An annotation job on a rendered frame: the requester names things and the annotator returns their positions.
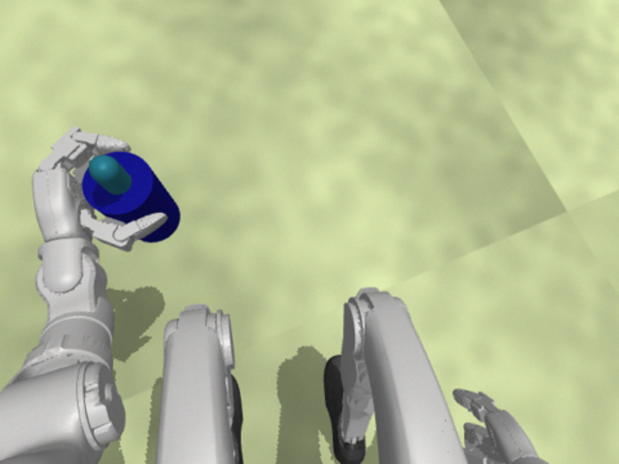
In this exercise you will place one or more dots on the right robot foot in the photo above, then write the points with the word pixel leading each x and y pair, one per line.
pixel 345 453

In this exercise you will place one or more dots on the bottle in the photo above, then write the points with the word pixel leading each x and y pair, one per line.
pixel 122 186

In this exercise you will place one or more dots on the left robot arm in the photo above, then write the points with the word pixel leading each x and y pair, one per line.
pixel 63 407

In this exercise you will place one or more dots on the left robot hand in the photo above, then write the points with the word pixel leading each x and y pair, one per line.
pixel 60 205

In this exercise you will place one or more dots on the right robot hand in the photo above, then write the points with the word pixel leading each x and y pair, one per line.
pixel 502 441

